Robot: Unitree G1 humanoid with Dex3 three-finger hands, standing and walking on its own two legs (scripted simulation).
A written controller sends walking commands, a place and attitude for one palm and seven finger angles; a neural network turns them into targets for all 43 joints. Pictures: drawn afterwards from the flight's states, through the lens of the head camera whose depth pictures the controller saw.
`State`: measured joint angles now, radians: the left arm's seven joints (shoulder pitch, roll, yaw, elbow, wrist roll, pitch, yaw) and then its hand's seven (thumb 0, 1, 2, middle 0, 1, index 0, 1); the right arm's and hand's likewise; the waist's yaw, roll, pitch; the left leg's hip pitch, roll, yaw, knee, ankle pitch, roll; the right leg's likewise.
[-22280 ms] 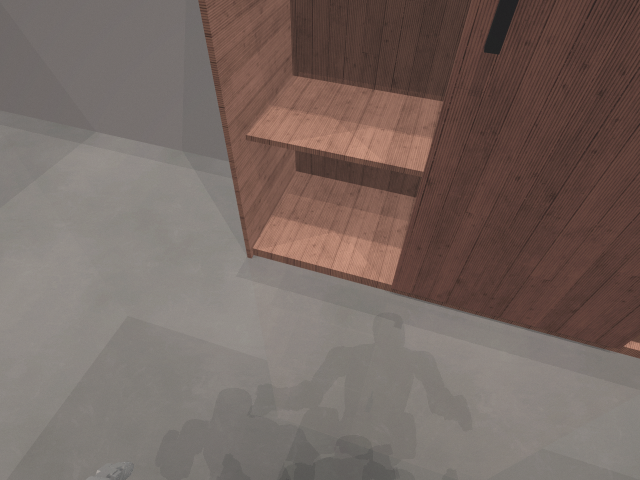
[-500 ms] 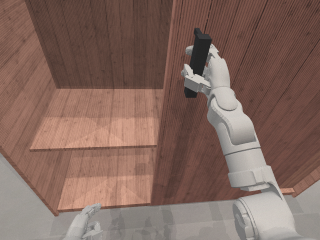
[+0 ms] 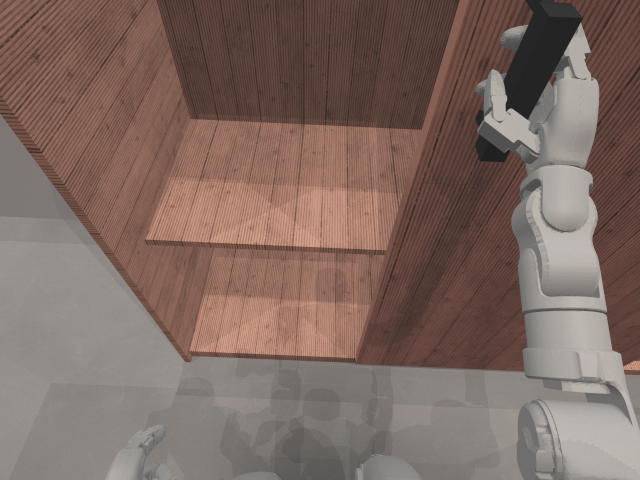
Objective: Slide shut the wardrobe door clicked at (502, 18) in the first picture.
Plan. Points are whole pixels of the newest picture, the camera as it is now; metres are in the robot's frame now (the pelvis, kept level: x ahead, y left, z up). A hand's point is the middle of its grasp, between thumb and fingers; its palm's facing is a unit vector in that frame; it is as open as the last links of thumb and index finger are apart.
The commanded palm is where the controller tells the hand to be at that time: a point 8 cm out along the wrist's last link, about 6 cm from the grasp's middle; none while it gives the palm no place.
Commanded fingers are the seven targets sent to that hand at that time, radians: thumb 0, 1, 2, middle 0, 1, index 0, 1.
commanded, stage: step sideways, sliding the door along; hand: right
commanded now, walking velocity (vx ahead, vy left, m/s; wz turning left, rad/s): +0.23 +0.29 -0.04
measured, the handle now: (512, 79) +0.46 -0.17 +0.26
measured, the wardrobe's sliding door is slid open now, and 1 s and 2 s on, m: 0.52 0.33 0.03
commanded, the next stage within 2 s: none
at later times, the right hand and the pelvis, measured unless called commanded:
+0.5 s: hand (455, 111) +0.42 -0.11 +0.24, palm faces +0.31 +0.94 -0.12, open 6.5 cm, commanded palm +0.39 -0.09 +0.24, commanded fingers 0.00 -0.90 -0.90 0.45 1.40 0.45 1.40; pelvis +0.07 +0.12 -0.01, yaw -5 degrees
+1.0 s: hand (300, 105) +0.43 +0.04 +0.24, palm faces +0.32 +0.94 -0.10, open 6.9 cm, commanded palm +0.39 +0.07 +0.25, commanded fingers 0.00 -0.90 -0.90 0.45 1.40 0.45 1.40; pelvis +0.11 +0.23 -0.01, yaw -7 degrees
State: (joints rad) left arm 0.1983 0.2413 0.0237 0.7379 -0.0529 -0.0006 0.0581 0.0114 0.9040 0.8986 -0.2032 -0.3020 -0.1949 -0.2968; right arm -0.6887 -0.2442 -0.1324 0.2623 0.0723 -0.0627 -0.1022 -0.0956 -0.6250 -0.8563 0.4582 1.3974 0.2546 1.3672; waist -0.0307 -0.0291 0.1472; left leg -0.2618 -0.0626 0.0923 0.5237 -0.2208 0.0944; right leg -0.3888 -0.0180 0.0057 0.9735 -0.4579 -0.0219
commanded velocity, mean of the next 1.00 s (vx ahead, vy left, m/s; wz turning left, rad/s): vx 0.03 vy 0.30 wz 0.09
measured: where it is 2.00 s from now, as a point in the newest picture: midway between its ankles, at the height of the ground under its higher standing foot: outside the picture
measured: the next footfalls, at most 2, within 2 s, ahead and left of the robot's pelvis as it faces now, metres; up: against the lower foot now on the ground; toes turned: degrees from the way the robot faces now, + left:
left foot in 0.50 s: +0.19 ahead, +0.28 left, +0.00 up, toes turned -1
right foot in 0.66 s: +0.11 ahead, -0.02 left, +0.00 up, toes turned -10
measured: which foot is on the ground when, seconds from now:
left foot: down 0.00-0.10, up 0.12-0.48, down 0.50-0.66, up 0.68-0.90, down 0.92-1.00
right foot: down 0.00-0.54, up 0.56-0.64, down 0.66-0.96, up 0.98-1.00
